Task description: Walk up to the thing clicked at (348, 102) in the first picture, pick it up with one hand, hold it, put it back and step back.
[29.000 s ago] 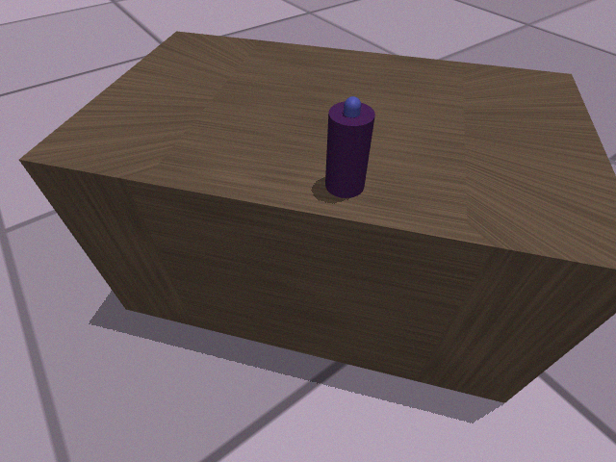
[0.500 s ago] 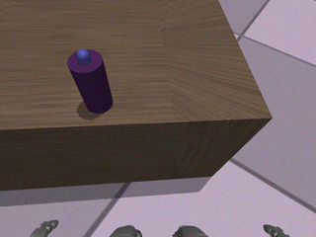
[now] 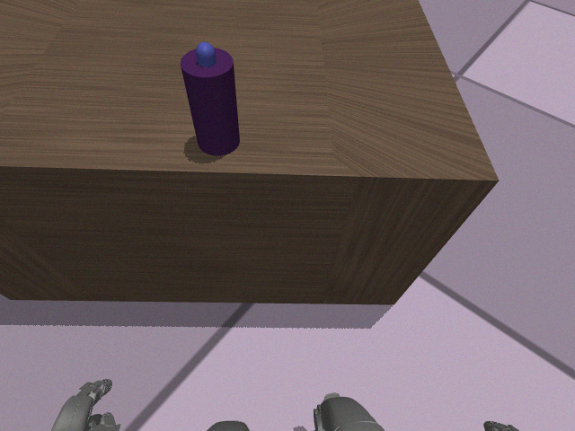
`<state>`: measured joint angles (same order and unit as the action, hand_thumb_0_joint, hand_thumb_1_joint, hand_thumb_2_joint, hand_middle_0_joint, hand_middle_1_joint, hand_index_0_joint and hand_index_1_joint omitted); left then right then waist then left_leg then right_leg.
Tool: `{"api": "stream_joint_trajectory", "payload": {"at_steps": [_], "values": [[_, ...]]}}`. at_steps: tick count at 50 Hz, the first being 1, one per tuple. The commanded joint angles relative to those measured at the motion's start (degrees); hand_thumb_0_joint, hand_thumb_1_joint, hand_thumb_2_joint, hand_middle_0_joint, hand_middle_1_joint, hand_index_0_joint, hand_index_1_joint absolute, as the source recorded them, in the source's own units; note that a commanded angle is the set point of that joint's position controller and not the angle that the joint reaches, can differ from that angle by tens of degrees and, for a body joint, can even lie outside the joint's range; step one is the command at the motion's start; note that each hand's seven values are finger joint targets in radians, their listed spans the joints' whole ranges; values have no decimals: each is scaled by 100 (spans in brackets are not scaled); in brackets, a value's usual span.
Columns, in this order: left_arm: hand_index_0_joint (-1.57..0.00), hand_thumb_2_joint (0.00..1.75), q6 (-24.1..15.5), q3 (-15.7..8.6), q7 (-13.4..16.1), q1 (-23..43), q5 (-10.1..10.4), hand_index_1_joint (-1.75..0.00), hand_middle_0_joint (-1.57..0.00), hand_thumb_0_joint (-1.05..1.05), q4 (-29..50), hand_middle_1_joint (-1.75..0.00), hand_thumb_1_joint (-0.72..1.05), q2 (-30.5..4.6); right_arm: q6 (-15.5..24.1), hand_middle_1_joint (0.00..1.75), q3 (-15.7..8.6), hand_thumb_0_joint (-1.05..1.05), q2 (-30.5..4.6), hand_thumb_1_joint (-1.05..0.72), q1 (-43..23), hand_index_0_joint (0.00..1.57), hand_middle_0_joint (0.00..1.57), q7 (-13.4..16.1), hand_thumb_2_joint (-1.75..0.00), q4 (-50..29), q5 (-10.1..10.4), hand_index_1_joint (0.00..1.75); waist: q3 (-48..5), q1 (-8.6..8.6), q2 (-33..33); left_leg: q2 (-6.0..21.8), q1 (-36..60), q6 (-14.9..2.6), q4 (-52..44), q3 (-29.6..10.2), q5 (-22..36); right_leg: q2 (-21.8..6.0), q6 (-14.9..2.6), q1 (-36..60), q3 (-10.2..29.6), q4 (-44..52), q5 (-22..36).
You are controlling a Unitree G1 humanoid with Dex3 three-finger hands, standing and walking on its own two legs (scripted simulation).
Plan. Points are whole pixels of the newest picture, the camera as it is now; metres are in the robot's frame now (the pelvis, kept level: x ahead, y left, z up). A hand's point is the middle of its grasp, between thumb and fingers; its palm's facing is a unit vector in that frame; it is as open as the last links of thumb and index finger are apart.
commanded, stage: step back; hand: left
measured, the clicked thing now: (212, 98) +0.65 +0.16 +0.05
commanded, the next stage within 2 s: none
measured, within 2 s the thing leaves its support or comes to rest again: neither
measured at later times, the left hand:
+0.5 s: hand out of the picture -0.07 +0.22 -0.13, palm faces -0.06 -0.91 -0.41, open 7.4 cm
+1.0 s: hand out of the picture -0.22 +0.20 -0.15, palm faces -0.06 -0.92 -0.38, open 7.4 cm
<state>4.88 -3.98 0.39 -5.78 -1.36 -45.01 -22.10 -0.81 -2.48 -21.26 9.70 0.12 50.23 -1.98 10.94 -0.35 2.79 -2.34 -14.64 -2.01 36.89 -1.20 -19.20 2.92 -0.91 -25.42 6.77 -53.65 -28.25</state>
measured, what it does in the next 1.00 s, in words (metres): walks backwards: right foot, then left foot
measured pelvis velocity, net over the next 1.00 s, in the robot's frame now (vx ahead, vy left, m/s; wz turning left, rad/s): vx -0.33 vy -0.07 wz -0.06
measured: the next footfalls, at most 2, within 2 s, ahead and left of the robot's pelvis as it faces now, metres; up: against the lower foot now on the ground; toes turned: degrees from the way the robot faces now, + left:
right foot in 0.34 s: -0.11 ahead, -0.17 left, +0.00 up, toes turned -3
left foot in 0.66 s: -0.19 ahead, +0.07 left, +0.00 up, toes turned -1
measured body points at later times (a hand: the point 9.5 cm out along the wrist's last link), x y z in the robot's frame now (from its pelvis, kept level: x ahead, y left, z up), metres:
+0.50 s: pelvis -0.16 -0.04 +0.00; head -0.12 -0.07 +0.45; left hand -0.07 +0.27 -0.10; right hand -0.07 -0.37 -0.12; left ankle -0.12 +0.09 -0.65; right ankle -0.15 -0.16 -0.72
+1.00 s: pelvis -0.33 -0.07 +0.00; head -0.27 -0.06 +0.44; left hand -0.22 +0.25 -0.13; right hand -0.20 -0.39 -0.10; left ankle -0.23 +0.07 -0.72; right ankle -0.38 -0.20 -0.71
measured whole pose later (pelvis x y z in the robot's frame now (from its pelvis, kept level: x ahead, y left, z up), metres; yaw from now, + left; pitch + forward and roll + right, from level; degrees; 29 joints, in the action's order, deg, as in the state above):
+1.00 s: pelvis -0.33 -0.07 +0.00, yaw -4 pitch -1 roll -1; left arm 3.5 -3.9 -0.4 -9.0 -1.4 -48.8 -22.7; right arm -1.7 -2.5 -22.8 5.8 0.5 46.5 -2.3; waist 9.2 -1.5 0.6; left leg 3.7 -23.9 0.4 36.7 1.0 -11.5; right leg 0.9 0.2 -13.6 2.9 -42.4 -26.1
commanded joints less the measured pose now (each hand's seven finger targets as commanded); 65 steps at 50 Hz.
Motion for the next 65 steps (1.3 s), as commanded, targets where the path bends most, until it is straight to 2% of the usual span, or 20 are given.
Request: {"api": "stream_joint_trajectory", "payload": {"at_steps": [1, 9, 15, 17, 18, 22, 29, 32, 34, 35, 36, 39, 46, 50, 51, 52, 53, 56, 62, 65], "values": [[-20, 90, -131, -396, 118, -362, 99, -30, -20, 0, 290, -30, 90, -1113, 170, 30, -422, 0, -1565, -90, -466, 20, 20, 200, -90, -576, -3, 30, -944, -219, -797, 1787, 89, -962, -1451, -1325, 3057, 353, -15, -316, 632, -2133, -144], [-20, 90, -171, -387, 5, -411, 4, -30, -20, 0, 291, -30, 90, -1035, 120, 30, -504, 0, -1553, -90, 85, 20, 20, 214, -90, -662, 18, 30, -1323, 232, -1139, 1781, 1113, -1225, -1218, -1121, 2549, 79, 370, -77, 70, -343, -102], [-20, 90, -244, -412, -78, -1549, -19, -30, -20, 0, -261, -30, 90, -943, -62, 30, -494, 0, -1761, -90, -426, 20, 20, 137, -90, -817, 42, 30, -1729, -252, -1520, 1562, 12, -704, -749, -852, 1674, -198, -52, 1812, -748, 2782, 1098], [-20, 90, -304, -604, -83, -1302, -165, -30, -20, 0, -72, -30, 90, -1674, -76, 30, -309, 0, -1122, -90, -336, 20, 20, 134, -90, -951, 135, 30, -1111, -201, 569, 88, -1930, 76, 690, -387, -652, -1628, -593, 1781, 1692, 3449, 616], [-20, 90, -275, -682, -66, -796, -156, -30, -20, 0, 183, -30, 90, -2215, -77, 30, -377, 0, -1189, -90, -614, 20, 20, 246, -90, -997, 140, 30, -888, -430, 1359, -281, -1587, 263, 2146, -433, -1671, -2659, -1550, 369, 2491, 3851, 932], [-20, 90, -345, -454, 50, 316, -136, -30, -20, 0, 461, -30, 90, -1401, -13, 30, -355, 0, -1273, -90, 146, 20, 20, 234, -90, -588, 215, 30, -757, 206, 686, -380, -1202, 250, 3207, -653, -746, -1565, -1010, 391, 445, 2947, 2851], [-20, 90, -279, -403, 146, -351, -108, -30, -20, 0, 489, -30, 90, -1370, 38, 30, -295, 0, -1109, -90, 170, 20, 20, 194, -90, -608, 76, 30, -1142, -256, 904, 23, -1069, 264, 816, -61, -1104, -1810, -1093, 2015, 540, 2345, 3946], [-20, 90, -176, -327, 102, -95, 8, -30, -20, 0, 556, -30, 90, -1312, 98, 30, -338, 0, -1111, -90, 767, 20, 20, 179, -90, -289, 68, 30, -1488, 28, 539, 7, 23, 122, -1335, 270, 614, -1555, -745, 1776, 246, 1588, 3593], [-20, 90, -151, -183, 50, -293, 66, -30, -20, 0, 635, -30, 90, -857, 115, 30, -528, 0, -1911, -90, 479, 20, 20, 180, -90, -391, -21, 30, -1509, -139, -1217, 1947, 855, -740, -1565, -2410, 2305, -333, -80, -138, -494, 233, 939], [-20, 90, -138, -326, 139, 234, 49, -30, -20, 0, 680, -30, 90, -1127, 107, 30, -603, 0, -2376, -90, 329, 20, 20, 155, -90, -519, 16, 30, -1400, 242, -1526, 2732, -37, -1587, -1675, -3131, 3016, -23, 32, 23, -189, -888, -959], [-20, 90, -104, -368, 160, 355, -1, -30, -20, 0, 580, -30, 90, -1235, 134, 30, -601, 0, -2154, -90, 222, 20, 20, 191, -90, -484, -8, 30, -1189, 199, -1023, 2608, -444, -1607, -1585, -2858, 3088, 40, 23, 136, 350, -1662, -900], [-20, 90, -96, -335, 118, -300, 117, -30, -20, 0, 275, -30, 90, -1124, 127, 30, -384, 0, -1603, -90, -343, 20, 20, 267, -90, -569, 1, 30, -1106, -245, -783, 1835, -114, -1133, -1161, -1266, 3461, 191, -1, -107, 390, -2178, -185], [-20, 90, -255, -267, 28, -276, 14, -30, -20, 0, 193, -30, 90, -981, -2, 30, -423, 0, -1589, -90, 90, 20, 20, 178, -90, -578, -51, 30, -1514, 169, -1375, 1677, 852, -1150, -908, -1035, 2720, -121, 225, 368, -461, 608, -151], [-20, 90, -405, -326, 25, -1212, -57, -30, -20, 0, -440, -30, 90, -1062, -148, 30, -364, 0, -1530, -90, -322, 20, 20, 95, -90, -588, 33, 30, -1714, -241, -1134, 1274, -295, -542, -200, -656, 1008, -221, -97, 1919, -553, 3091, 989], [-20, 90, -462, -450, 38, -1114, -153, -30, -20, 0, -401, -30, 90, -1501, -131, 30, -248, 0, -1120, -90, -218, 20, 20, 81, -90, -658, 52, 30, -1426, -162, 28, 518, -1580, -154, 673, -436, -175, -1115, -353, 2216, 1092, 3420, 404], [-20, 90, -440, -593, 31, -666, -142, -30, -20, 0, -192, -30, 90, -2113, -106, 30, -254, 0, -1027, -90, -491, 20, 20, 169, -90, -801, 69, 30, -1197, -337, 988, -134, -1781, 180, 1516, -467, -1472, -2454, -1261, 1065, 2246, 3691, 406], [-20, 90, -464, -580, 56, -376, -135, -30, -20, 0, -70, -30, 90, -2200, -116, 30, -364, 0, -1270, -90, -637, 20, 20, 207, -90, -730, 77, 30, -795, -397, 870, 69, -1482, 272, 2370, -970, -1572, -2855, -1662, 99, 2678, 3823, 480], [-20, 90, -557, -387, 105, 211, -119, -30, -20, 0, -29, -30, 90, -1547, -69, 30, -316, 0, -1266, -90, -199, 20, 20, 173, -90, -370, 141, 30, -634, 81, 330, -198, -1447, 265, 2849, -783, -717, -1781, -1043, 485, 755, 3037, 2048], [-20, 90, -638, -451, 62, -555, -143, -30, -20, 0, -256, -30, 90, -1650, 61, 30, -318, 0, -1213, -90, -435, 20, 20, 9, -90, -292, -18, 30, -737, -426, 754, 217, -1466, 351, 891, -302, -1026, -1851, -1095, 1664, 972, 3164, 280], [-20, 90, -598, -383, 7, -295, -92, -30, -20, 0, -246, -30, 90, -1642, 162, 30, -334, 0, -1141, -90, -35, 20, 20, -30, -90, 4, 4, 30, -863, -176, 765, 151, -151, 244, -512, 165, -804, -1825, -947, 1041, 700, 3058, 322]]}}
